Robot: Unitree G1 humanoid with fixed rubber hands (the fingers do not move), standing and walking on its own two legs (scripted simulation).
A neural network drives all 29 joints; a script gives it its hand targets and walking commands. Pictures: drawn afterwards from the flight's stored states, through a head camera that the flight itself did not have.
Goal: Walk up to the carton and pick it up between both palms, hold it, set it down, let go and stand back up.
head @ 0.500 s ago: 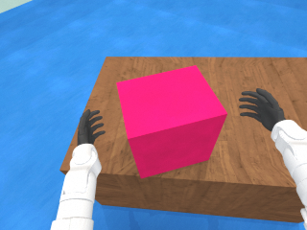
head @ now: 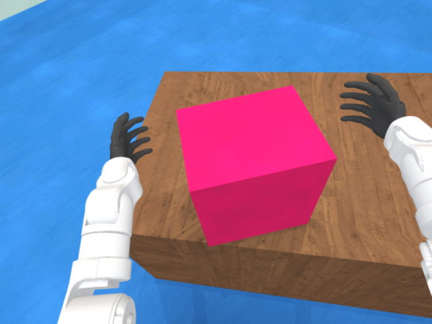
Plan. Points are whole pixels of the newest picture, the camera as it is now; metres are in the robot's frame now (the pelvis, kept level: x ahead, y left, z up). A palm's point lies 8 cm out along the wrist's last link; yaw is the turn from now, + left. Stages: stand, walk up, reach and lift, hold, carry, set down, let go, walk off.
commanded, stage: reach and lift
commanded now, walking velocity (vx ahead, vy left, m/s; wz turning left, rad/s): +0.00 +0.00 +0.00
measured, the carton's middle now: (247, 171) +0.47 +0.05 -0.06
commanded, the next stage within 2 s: none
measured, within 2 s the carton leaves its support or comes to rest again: neither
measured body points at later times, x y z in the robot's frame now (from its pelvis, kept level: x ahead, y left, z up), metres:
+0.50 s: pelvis +0.00 +0.00 +0.00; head +0.10 -0.02 +0.44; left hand +0.40 +0.27 +0.09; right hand +0.54 -0.16 +0.11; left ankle +0.03 +0.15 -0.74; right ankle -0.01 -0.08 -0.74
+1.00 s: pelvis -0.01 +0.01 -0.02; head +0.12 -0.02 +0.41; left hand +0.38 +0.26 +0.01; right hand +0.53 -0.13 +0.03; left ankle +0.03 +0.15 -0.74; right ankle -0.01 -0.08 -0.74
